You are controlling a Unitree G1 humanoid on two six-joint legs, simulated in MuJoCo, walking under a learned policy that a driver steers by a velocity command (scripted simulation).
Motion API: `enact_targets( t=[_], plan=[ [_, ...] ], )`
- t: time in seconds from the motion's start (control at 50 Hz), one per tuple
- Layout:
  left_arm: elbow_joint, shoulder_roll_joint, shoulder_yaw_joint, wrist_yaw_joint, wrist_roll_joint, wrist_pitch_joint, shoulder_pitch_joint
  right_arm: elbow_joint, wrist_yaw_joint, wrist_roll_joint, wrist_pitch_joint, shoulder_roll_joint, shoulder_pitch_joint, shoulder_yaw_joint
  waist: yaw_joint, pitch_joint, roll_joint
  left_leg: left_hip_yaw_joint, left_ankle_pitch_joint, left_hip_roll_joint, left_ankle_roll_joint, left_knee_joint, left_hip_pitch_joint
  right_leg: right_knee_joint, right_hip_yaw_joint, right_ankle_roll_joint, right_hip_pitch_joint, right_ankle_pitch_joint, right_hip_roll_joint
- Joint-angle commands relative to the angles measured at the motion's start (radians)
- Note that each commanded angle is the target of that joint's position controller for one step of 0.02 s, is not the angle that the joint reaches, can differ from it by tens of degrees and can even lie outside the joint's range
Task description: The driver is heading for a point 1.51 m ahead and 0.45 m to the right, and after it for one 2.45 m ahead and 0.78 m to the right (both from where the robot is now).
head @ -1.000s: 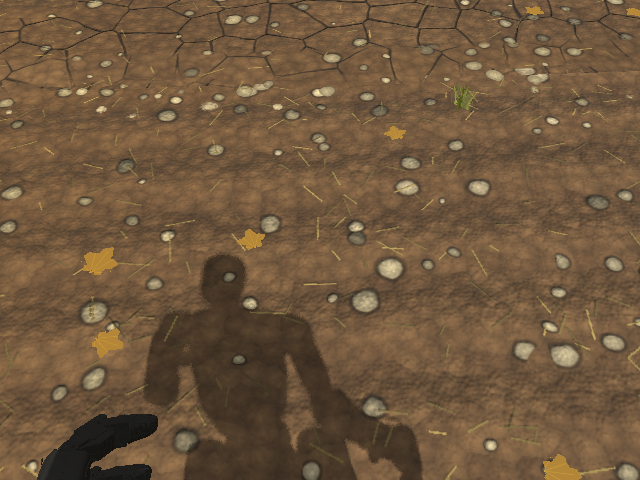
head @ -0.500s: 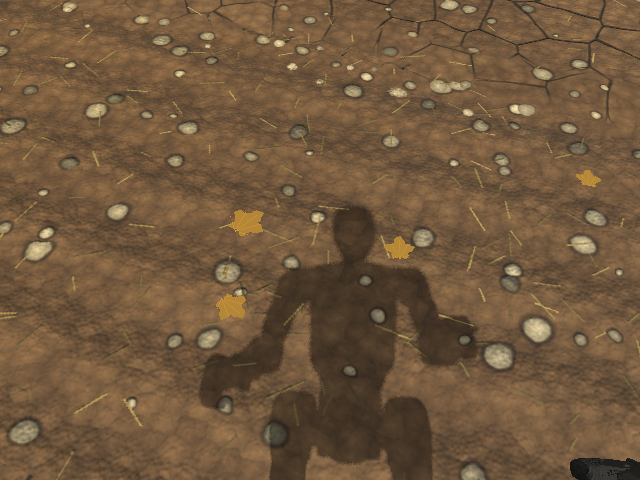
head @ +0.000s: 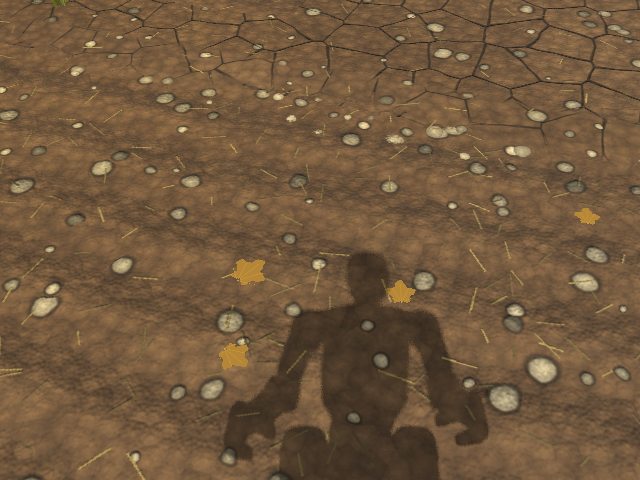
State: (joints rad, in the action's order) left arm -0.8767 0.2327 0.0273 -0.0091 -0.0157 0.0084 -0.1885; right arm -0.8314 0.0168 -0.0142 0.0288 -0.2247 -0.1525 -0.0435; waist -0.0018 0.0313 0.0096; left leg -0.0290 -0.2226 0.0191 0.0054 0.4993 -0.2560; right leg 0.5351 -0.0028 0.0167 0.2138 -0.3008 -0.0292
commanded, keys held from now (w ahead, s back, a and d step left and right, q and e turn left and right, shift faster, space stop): no key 0.74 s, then w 0.26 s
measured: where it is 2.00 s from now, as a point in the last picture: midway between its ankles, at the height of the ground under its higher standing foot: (341, 449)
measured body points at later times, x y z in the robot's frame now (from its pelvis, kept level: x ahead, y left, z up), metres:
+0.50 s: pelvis +0.01 -0.01 +0.00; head +0.02 -0.02 +0.45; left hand +0.08 +0.24 -0.14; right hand +0.08 -0.27 -0.14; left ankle +0.03 +0.12 -0.74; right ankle -0.01 -0.13 -0.74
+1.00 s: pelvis +0.05 +0.01 +0.00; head +0.05 +0.03 +0.45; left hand +0.06 +0.28 -0.16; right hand +0.09 -0.25 -0.14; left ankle +0.05 +0.12 -0.74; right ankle -0.01 -0.13 -0.74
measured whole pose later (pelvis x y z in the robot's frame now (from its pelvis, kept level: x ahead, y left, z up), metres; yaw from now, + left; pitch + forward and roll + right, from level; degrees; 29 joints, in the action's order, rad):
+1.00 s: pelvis +0.05 +0.01 +0.00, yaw -1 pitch +0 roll +0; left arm -1.04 0.27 0.04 -0.02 0.03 0.03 -0.34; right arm -1.09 0.01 0.02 -0.07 -0.23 -0.24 -0.04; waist 0.00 -0.01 -0.03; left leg 0.05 -0.32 0.00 -0.06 0.54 -0.24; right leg 0.52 -0.02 0.00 0.14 -0.37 -0.03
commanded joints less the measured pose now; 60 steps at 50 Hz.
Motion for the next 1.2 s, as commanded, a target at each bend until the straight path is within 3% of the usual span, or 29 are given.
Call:
enact_targets(
  t=[0.02, 0.14, 0.36, 0.74, 0.78, 0.82, 0.84, 0.86, 0.9, 0.94, 0.98, 1.0, 1.02, 1.04, 1.06, 1.08, 1.1, 1.14, 1.2],
  plan=[
    [0.032, 0.125, 0.023, -0.009, 0.003, 0.015, 0.015, 0.032, 0.007, 0.004, -0.016, -0.095, 0.031, -0.026, 0.005, -0.032, -0.039, -0.047, 0.102, -0.043, -0.025, -0.059, 0.071, -0.135, -0.058, -0.025, 0.056, 0.063, -0.049],
    [-0.008, 0.119, 0.017, -0.01, 0.006, 0.011, 0.012, -0.039, 0.015, 0.008, -0.018, -0.104, 0.004, -0.029, 0.006, -0.031, -0.009, -0.041, 0.15, -0.046, -0.013, -0.064, 0.088, -0.135, -0.047, -0.033, 0.03, 0.11, -0.034],
    [-0.077, 0.113, 0.009, -0.01, 0.009, 0.005, 0.003, -0.143, 0.027, 0.011, -0.017, -0.115, -0.016, -0.022, 0.002, -0.02, -0.016, -0.029, 0.167, -0.048, -0.005, -0.074, 0.104, -0.151, -0.034, -0.038, 0.013, 0.15, -0.015],
    [-0.145, 0.108, -0.003, -0.018, 0.011, 0.0, -0.051, -0.241, 0.031, 0.013, -0.021, -0.103, -0.042, -0.001, 0.002, 0.001, -0.01, -0.01, 0.138, -0.044, 0.002, -0.086, 0.09, -0.168, -0.028, -0.042, 0.018, 0.128, 0.001],
    [-0.158, 0.123, 0.003, -0.022, 0.019, -0.005, -0.078, -0.256, 0.032, 0.019, -0.019, -0.093, -0.064, 0.001, 0.005, -0.007, -0.038, 0.042, -0.112, 0.002, -0.005, -0.04, 0.064, -0.192, -0.038, -0.066, 0.021, -0.159, 0.008],
    [-0.148, 0.168, 0.018, -0.026, 0.031, -0.004, -0.097, -0.236, 0.031, 0.021, -0.032, -0.098, -0.034, -0.001, 0.023, 0.071, -0.107, 0.08, -0.308, 0.031, -0.019, 0.074, -0.076, -0.276, -0.172, -0.133, 0.064, -0.486, -0.08],
    [-0.151, 0.201, 0.03, -0.025, 0.036, 0.004, -0.13, -0.218, 0.025, 0.022, -0.048, -0.076, -0.009, 0.003, 0.035, 0.095, -0.169, 0.098, -0.263, 0.026, -0.023, 0.171, -0.135, -0.342, -0.305, -0.184, 0.055, -0.573, -0.175],
    [-0.148, 0.221, 0.039, -0.025, 0.04, 0.014, -0.132, -0.208, 0.016, 0.028, -0.064, -0.068, -0.003, 0.006, 0.034, 0.122, -0.198, 0.074, -0.217, -0.011, -0.036, 0.265, -0.179, -0.393, -0.412, -0.234, 0.062, -0.584, -0.261],
    [-0.131, 0.201, 0.039, -0.02, 0.038, 0.035, -0.11, -0.197, -0.001, 0.041, -0.089, -0.066, 0.003, 0.004, 0.018, 0.154, -0.174, 0.032, -0.263, -0.065, -0.067, 0.311, -0.245, -0.4, -0.452, -0.254, 0.04, -0.478, -0.305],
    [-0.107, 0.191, 0.039, -0.013, 0.052, 0.042, -0.056, -0.208, -0.012, 0.047, -0.108, -0.063, -0.041, 0.002, -0.024, 0.129, -0.142, 0.056, -0.224, -0.065, -0.091, 0.112, -0.121, -0.345, -0.322, -0.199, 0.055, -0.341, -0.242],
    [-0.088, 0.181, 0.037, -0.007, 0.055, 0.038, -0.022, -0.286, -0.014, 0.035, -0.112, -0.073, -0.2, -0.014, -0.083, 0.065, -0.094, 0.118, -0.024, 0.012, -0.07, -0.036, 0.192, -0.204, -0.164, -0.151, 0.188, -0.204, -0.124],
    [-0.075, 0.134, 0.023, -0.003, 0.046, 0.044, -0.004, -0.312, -0.014, 0.033, -0.112, -0.101, -0.306, -0.026, -0.12, 0.02, 0.007, -0.019, -0.067, -0.07, -0.088, -0.095, 0.32, -0.002, -0.075, -0.111, 0.271, -0.091, -0.057],
    [-0.042, 0.067, 0.005, -0.001, 0.031, 0.057, 0.006, -0.319, -0.012, 0.038, -0.115, -0.206, -0.423, -0.048, -0.142, -0.034, 0.267, -0.413, -0.206, -0.296, -0.195, -0.268, 0.444, 0.35, 0.06, -0.04, 0.449, -0.131, 0.055],
    [-0.02, 0.079, 0.011, -0.005, 0.052, 0.072, 0.021, -0.318, -0.025, 0.02, -0.132, -0.22, -0.431, -0.04, -0.126, -0.028, 0.272, -0.684, -0.346, -0.418, -0.304, -0.354, 0.407, 0.57, -0.043, -0.047, 0.557, -0.272, 0.072],
    [-0.019, 0.109, 0.018, -0.001, 0.074, 0.084, 0.017, -0.288, -0.026, 0.021, -0.148, -0.161, -0.338, -0.02, -0.081, 0.054, 0.148, -0.626, -0.394, -0.412, -0.296, -0.352, 0.377, 0.669, -0.096, -0.071, 0.643, -0.199, 0.003],
    [-0.027, 0.12, 0.021, 0.007, 0.074, 0.094, 0.012, -0.264, -0.03, 0.022, -0.156, -0.12, -0.279, -0.008, -0.059, 0.084, 0.107, -0.503, -0.346, -0.361, -0.252, -0.353, 0.353, 0.674, -0.092, -0.091, 0.664, -0.089, -0.037],
    [-0.031, 0.127, 0.029, 0.008, 0.061, 0.102, 0.018, -0.248, -0.036, 0.021, -0.157, -0.115, -0.243, -0.002, -0.044, 0.087, 0.071, -0.409, -0.231, -0.323, -0.215, -0.359, 0.339, 0.633, -0.077, -0.098, 0.654, -0.004, -0.063],
    [-0.027, 0.134, 0.041, 0.019, 0.042, 0.104, 0.042, -0.243, -0.036, 0.014, -0.146, -0.077, -0.259, 0.015, -0.039, 0.069, 0.069, -0.254, 0.028, -0.264, -0.173, -0.363, 0.322, 0.542, -0.05, -0.087, 0.596, 0.101, -0.091],
    [0.0, 0.078, 0.029, 0.03, 0.038, 0.091, 0.113, -0.246, -0.017, 0.011, -0.131, -0.102, -0.306, 0.016, -0.048, 0.068, 0.066, -0.135, 0.258, -0.23, -0.183, -0.37, 0.301, 0.397, 0.001, -0.043, 0.573, 0.175, -0.079]
  ],
)
Keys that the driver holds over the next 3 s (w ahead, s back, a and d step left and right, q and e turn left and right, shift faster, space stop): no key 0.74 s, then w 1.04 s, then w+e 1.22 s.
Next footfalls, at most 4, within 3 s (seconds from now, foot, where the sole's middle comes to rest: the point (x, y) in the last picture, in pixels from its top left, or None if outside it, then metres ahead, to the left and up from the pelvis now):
1.46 right None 0.46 -0.11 -0.77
2.02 left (290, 368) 0.77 0.12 -0.77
2.54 right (420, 297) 0.97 -0.21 -0.77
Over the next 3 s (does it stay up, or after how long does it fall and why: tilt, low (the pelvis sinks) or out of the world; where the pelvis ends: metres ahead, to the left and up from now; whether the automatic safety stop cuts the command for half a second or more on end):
stays up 1.09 -0.17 0.00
